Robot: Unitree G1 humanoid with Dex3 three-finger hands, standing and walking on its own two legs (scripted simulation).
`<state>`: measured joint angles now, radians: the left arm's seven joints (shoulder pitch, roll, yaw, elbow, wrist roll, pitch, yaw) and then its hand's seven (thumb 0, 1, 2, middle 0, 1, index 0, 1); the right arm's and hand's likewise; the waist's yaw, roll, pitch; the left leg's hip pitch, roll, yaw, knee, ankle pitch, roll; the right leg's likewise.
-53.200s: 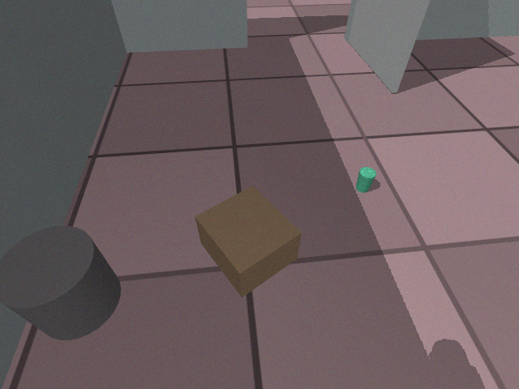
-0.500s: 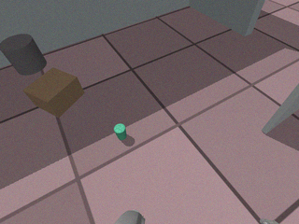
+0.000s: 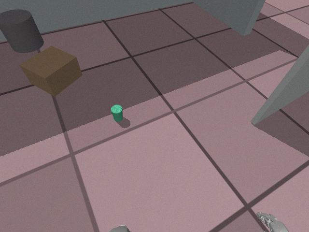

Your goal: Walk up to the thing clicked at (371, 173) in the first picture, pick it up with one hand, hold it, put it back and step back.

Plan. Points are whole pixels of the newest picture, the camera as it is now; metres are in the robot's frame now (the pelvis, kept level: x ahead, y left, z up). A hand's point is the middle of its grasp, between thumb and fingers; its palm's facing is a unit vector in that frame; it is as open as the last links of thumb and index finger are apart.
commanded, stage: step back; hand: left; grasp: from above
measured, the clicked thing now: (117, 113) +1.00 +0.28 -0.70
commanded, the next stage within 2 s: stand in 1.14 s
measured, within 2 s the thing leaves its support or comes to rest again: neither
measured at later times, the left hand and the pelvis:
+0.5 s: hand out of the picture +0.04 +0.29 -0.13, palm faces +0.01 -0.92 -0.40, open 7.4 cm; pelvis -0.03 +0.00 +0.01, yaw +2 degrees
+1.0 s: hand out of the picture +0.11 +0.27 -0.14, palm faces +0.08 -0.94 -0.33, open 7.4 cm; pelvis +0.02 +0.01 +0.01, yaw +4 degrees
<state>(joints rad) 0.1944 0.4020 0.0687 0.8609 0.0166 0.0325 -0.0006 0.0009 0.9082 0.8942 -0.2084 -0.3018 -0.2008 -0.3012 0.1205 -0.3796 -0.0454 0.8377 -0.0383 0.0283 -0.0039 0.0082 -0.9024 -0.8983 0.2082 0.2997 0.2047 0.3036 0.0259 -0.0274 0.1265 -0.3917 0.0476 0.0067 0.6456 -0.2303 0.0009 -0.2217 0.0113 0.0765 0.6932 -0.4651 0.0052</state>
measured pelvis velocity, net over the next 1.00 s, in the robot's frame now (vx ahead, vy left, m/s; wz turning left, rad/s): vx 0.02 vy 0.01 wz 0.07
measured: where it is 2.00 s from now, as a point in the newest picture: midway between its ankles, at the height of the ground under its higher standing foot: outside the picture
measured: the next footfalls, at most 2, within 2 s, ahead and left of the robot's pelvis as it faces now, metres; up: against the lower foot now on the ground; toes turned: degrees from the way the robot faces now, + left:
right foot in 0.02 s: +0.06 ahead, -0.12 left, +0.00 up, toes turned +0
left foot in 0.26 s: +0.04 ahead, +0.14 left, +0.00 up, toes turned +3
